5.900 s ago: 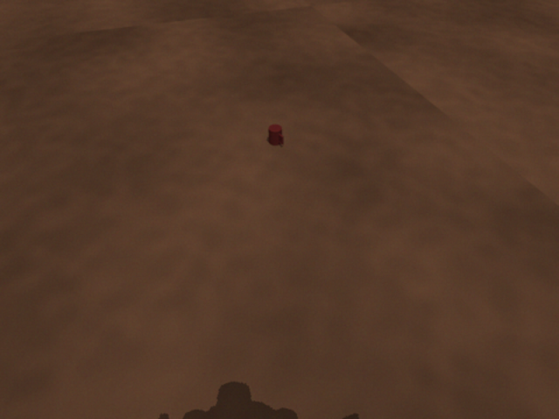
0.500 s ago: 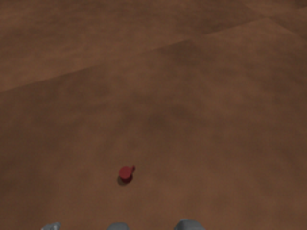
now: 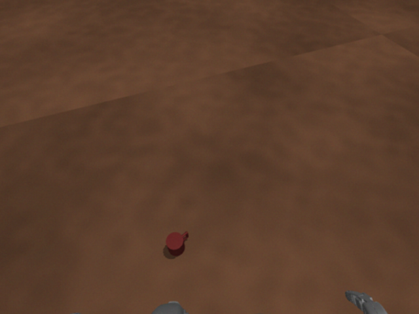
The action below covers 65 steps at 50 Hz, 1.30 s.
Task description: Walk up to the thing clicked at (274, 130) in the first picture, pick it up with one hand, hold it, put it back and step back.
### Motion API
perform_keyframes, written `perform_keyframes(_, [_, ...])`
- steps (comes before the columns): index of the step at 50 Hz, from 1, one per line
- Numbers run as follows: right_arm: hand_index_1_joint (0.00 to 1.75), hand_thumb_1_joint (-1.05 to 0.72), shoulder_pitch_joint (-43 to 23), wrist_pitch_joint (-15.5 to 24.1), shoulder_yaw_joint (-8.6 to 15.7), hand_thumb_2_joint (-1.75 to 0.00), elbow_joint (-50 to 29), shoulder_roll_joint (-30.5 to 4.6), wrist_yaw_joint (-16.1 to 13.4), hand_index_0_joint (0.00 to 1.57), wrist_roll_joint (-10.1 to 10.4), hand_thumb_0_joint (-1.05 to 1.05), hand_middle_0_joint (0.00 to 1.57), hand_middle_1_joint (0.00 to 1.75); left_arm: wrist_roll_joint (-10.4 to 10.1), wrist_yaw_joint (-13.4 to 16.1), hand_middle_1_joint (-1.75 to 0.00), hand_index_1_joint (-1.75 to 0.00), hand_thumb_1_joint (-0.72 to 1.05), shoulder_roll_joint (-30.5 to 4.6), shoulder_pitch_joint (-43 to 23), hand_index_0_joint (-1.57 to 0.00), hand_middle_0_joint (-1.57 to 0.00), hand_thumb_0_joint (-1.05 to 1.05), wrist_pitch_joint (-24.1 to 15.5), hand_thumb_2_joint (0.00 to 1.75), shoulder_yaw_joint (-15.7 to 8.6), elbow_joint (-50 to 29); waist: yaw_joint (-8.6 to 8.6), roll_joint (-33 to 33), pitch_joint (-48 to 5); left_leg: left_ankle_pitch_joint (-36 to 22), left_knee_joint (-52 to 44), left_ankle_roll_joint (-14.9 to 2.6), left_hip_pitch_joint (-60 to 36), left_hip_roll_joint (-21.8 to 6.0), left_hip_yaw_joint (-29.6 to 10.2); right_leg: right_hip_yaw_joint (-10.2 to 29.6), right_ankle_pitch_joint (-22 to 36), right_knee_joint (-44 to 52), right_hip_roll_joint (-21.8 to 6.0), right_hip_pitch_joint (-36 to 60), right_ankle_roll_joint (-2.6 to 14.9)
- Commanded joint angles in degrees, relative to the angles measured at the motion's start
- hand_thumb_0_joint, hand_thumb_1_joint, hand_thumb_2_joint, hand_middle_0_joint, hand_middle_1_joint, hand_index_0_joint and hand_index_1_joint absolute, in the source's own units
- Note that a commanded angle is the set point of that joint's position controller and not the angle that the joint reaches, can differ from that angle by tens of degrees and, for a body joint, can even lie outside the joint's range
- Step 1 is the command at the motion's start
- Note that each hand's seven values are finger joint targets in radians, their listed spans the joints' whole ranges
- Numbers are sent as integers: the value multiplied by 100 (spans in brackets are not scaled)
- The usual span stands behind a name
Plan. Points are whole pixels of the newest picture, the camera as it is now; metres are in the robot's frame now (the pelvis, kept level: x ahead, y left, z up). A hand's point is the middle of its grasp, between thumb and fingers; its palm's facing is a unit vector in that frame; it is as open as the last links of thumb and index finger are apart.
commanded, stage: walk up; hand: left
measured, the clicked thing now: (178, 241) +0.48 +0.15 -0.71
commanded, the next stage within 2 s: none
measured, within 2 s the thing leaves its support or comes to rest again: neither
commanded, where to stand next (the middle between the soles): +0.08 -0.04 m, yaw +2 degrees
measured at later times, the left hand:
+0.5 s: hand out of the picture +0.07 +0.27 -0.14, palm faces +0.00 -0.94 -0.33, open 7.4 cm
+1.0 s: hand out of the picture +0.09 +0.26 -0.14, palm faces +0.01 -0.94 -0.34, open 7.4 cm
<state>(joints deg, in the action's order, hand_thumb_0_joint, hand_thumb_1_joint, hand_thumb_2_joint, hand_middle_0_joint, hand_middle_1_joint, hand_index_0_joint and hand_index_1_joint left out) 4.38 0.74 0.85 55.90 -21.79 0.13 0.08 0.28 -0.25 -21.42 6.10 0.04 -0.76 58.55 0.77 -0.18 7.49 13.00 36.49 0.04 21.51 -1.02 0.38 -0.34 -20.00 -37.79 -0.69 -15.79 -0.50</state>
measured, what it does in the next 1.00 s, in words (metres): stands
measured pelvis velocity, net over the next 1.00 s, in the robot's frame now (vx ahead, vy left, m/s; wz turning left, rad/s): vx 0.01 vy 0.00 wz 0.03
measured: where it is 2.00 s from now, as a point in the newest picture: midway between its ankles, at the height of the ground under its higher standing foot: outside the picture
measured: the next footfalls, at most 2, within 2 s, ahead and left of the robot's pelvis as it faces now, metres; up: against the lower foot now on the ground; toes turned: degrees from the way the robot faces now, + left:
left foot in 1.54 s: -0.06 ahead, +0.13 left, +0.00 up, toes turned +6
right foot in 1.88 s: +0.21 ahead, -0.12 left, +0.00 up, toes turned +2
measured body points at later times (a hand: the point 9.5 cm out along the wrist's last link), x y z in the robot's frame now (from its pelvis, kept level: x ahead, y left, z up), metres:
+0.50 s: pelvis +0.00 +0.01 +0.02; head +0.02 +0.01 +0.47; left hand +0.07 +0.31 -0.12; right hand +0.09 -0.29 -0.11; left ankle +0.07 +0.12 -0.72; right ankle +0.00 -0.13 -0.72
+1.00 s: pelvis +0.01 +0.00 +0.02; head +0.03 +0.01 +0.47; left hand +0.09 +0.31 -0.11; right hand +0.13 -0.29 -0.11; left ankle +0.07 +0.12 -0.72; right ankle +0.00 -0.13 -0.72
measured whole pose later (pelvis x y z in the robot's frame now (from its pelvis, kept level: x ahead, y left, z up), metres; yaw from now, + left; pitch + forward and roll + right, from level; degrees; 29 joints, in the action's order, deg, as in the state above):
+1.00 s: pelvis +0.01 +0.00 +0.02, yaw +2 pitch -1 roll -1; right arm 2.4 -0.3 0.6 64.1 -19.8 1.3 -0.3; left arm 0.8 -0.7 -20.4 4.5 -0.8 -1.0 65.1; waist 0.1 0.6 3.7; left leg 6.7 22.8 0.3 14.9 -0.8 -1.6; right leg -2.5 -12.7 -21.3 -0.5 -7.3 -0.7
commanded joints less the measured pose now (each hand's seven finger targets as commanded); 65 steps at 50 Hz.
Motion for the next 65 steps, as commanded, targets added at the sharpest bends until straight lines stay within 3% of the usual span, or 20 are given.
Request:
perform_keyframes(1, [30, -90, -191, 78, 270, -90, -130, -1125, 5, 20, 17, 0, 20, 30, -9, 126, -30, -30, 90, -1261, -204, -20, -20, 0, -184, 90, -270, -205, -64, 22, -1262, -758, -548, -367, -989, -547, -727, 697, 926, 1048, -682, 115, 355])
perform_keyframes(3, [30, -90, -216, 34, 253, -90, -42, -1088, 22, 20, 6, 0, 20, 30, 8, 118, -30, -30, 90, -1375, -397, -20, -20, 0, -193, 90, -287, -173, -145, -253, -986, -449, -631, -272, -1050, -380, -606, 900, 703, 1293, -799, -228, 384])
perform_keyframes(7, [30, -90, -400, -7, 252, -90, 143, -1131, 72, 20, -27, 0, 20, 30, 4, 101, -30, -30, 90, -1270, -477, -20, -20, 0, -179, 90, -253, -29, -149, -129, -628, 418, -1109, -226, -995, -449, -785, 853, -190, 1707, -729, -440, 348])
perform_keyframes(10, [30, -90, -481, 13, 227, -90, 245, -1130, 100, 20, -45, 0, 20, 30, 3, 75, -30, -30, 90, -1191, -429, -20, -20, 0, -177, 90, -254, 91, -88, 40, -637, 702, -1447, -210, -874, -543, -941, 743, -400, 1803, -633, -195, 321])
perform_keyframes(21, [30, -90, -469, 92, 187, -90, 434, -1122, 71, 20, -46, 0, 20, 30, -26, 30, -30, -30, 90, -1127, -299, -20, -20, 0, -161, 90, -268, 253, -16, 287, -968, 247, -1862, -128, -844, -651, -1029, 440, 472, 1774, -541, 592, 272])
perform_keyframes(27, [30, -90, -435, 71, 196, -90, 471, -1090, 57, 20, -42, 0, 20, 30, -3, 36, -30, -30, 90, -1124, -322, -20, -20, 0, -157, 90, -258, 276, -67, 254, -925, 345, -1923, -111, -791, -632, -1017, 457, 470, 1944, -560, 612, 266])
perform_keyframes(30, [30, -90, -332, 89, 194, -90, 510, -1064, 51, 20, -21, 0, 20, 30, -4, 39, -30, -30, 90, -1098, -317, -20, -20, 0, -176, 90, -260, 295, -82, 230, -1165, -319, -1817, -123, -988, -664, -952, 409, 837, 1935, -586, 839, 257])
perform_keyframes(36, [30, -90, -355, 73, 199, -90, 500, -1029, 39, 20, -10, 0, 20, 30, -17, 57, -30, -30, 90, -1115, -318, -20, -20, 0, -177, 90, -263, 304, -92, 205, -1131, -840, -1688, -110, -1122, -634, -845, 418, 1165, 1923, -647, 782, 229])
perform_keyframes(42, [30, -90, -429, 38, 212, -90, 502, -1045, 39, 20, -23, 0, 20, 30, 0, 59, -30, -30, 90, -1100, -342, -20, -20, 0, -163, 90, -257, 340, -122, 219, -910, -351, -1843, -100, -957, -621, -915, 384, 810, 2024, -632, 706, 219])
perform_keyframes(49, [30, -90, -380, 33, 218, -90, 511, -1045, 44, 20, -26, 0, 20, 30, 18, 66, -30, -30, 90, -1121, -370, -20, -20, 0, -191, 90, -276, 301, -133, 107, -1071, -754, -1719, -96, -1142, -571, -820, 409, 1019, 2083, -686, 786, 221])
perform_keyframes(50, [30, -90, -408, -71, 351, -90, 501, -1341, 49, 20, -46, 0, 20, 30, -46, 135, -30, -30, 90, -1425, -415, -20, -20, 0, -134, 90, -402, 245, -120, 296, -594, -2189, -1288, -71, -935, -510, -777, 436, 2220, 1591, -775, 482, 258])
perform_keyframes(51, [30, -90, -336, -109, 343, -90, 433, -1252, 33, 20, -4, 0, 20, 30, -90, 168, -30, -30, 90, -1368, -250, -20, -20, 0, -111, 90, -421, 159, -81, 279, -871, -2779, -1109, -121, -1105, -548, -705, 336, 2629, 1393, -764, 600, 265])
perform_keyframes(53, [30, -90, -331, -158, 384, -90, 329, -1221, 29, 20, 17, 0, 20, 30, -92, 196, -30, -30, 90, -1316, -200, -20, -20, 0, -74, 90, -427, 79, -82, 232, -1115, -3017, -964, -216, -1251, -561, -675, 197, 2686, 1197, -687, 637, 270])
perform_keyframes(55, [30, -90, -275, -223, 451, -90, 191, -1296, 30, 20, -4, 0, 20, 30, -89, 200, -30, -30, 90, -1263, -231, -20, -20, 0, -12, 90, -439, -57, -117, 299, -1401, -2877, -994, -400, -1169, -665, -797, 104, 2276, 754, -520, 721, 294])
perform_keyframes(60, [30, -90, -485, -391, 567, -90, -259, -1430, 64, 20, -75, 0, 20, 30, -4, 189, -30, -30, 90, -1179, 157, -20, -20, 0, 120, 90, -463, -193, -49, 606, -1444, -998, -1125, -799, -408, -891, -1300, 202, 246, 8, -270, 467, 438])
perform_keyframes(62, [30, -90, -627, -432, 581, -90, -428, -1364, 90, 20, -92, 0, 20, 30, 33, 190, -30, -30, 90, -1256, 417, -20, -20, 0, 114, 90, -534, -189, 82, 455, -1357, -392, -752, -771, 93, -720, -1270, 509, -181, 137, -491, 431, 611])
perform_keyframes(63, [30, -90, -709, -453, 580, -90, -511, -1309, 98, 20, -99, 0, 20, 30, 64, 190, -30, -30, 90, -1429, 531, -20, -20, 0, 101, 90, -592, -219, 210, 10, -1146, 91, -132, -528, 291, -288, -977, 1041, 7, 869, -978, 200, 833])
perform_keyframes(64, [30, -90, -720, -479, 545, -90, -575, -1042, 90, 20, -110, 0, 20, 30, 135, 199, -30, -30, 90, -1823, 319, -20, -20, 0, 66, 90, -689, -333, 300, -1115, -826, 1300, 1451, -103, 490, 633, -351, 2157, 538, 2008, -2027, -226, 1314])
perform_keyframes(65, [30, -90, -511, -553, 550, -90, -675, -1007, 66, 20, -198, 0, 20, 30, 236, 234, -30, -30, 90, -2123, -14, -20, -20, 0, 19, 90, -750, -602, 258, -1181, -556, 1906, 2549, 39, 607, 591, -782, 2781, 837, 2324, -2672, -768, 1774])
